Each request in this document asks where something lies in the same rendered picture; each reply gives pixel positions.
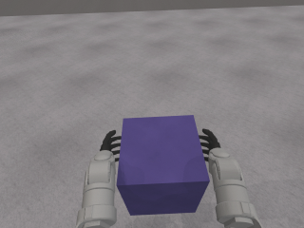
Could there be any robot left hand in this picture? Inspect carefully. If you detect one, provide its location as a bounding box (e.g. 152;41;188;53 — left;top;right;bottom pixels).
100;130;122;162

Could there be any carton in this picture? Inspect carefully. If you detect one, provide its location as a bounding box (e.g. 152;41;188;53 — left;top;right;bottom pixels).
116;115;210;216

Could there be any robot left forearm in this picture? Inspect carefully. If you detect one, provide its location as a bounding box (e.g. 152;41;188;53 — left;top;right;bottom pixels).
75;150;117;228

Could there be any robot right forearm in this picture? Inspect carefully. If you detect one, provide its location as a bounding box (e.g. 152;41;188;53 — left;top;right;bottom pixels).
208;147;263;228

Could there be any robot right hand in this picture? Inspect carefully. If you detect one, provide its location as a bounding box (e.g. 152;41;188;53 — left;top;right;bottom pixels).
199;128;221;162

